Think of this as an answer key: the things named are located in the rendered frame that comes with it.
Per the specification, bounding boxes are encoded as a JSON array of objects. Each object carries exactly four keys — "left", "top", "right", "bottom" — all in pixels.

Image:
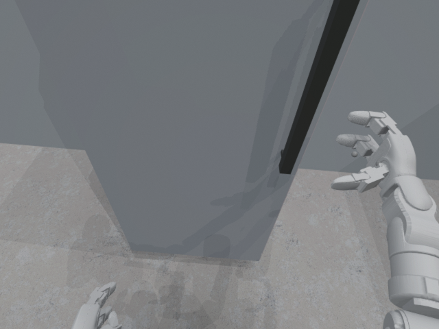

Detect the left robot hand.
[{"left": 71, "top": 282, "right": 122, "bottom": 329}]

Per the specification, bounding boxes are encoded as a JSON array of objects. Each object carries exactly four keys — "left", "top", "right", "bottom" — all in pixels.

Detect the right robot hand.
[{"left": 331, "top": 111, "right": 416, "bottom": 193}]

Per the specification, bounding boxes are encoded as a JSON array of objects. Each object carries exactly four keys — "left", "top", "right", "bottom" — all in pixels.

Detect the fridge door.
[{"left": 15, "top": 0, "right": 368, "bottom": 261}]

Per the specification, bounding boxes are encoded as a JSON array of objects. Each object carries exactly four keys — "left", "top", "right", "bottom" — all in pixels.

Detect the robot right forearm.
[{"left": 380, "top": 175, "right": 439, "bottom": 319}]

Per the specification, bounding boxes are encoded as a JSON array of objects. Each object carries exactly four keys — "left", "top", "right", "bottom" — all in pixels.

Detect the robot right upper arm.
[{"left": 383, "top": 309, "right": 439, "bottom": 329}]

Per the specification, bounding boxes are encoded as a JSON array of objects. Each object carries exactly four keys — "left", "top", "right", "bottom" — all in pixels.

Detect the handle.
[{"left": 279, "top": 0, "right": 360, "bottom": 174}]

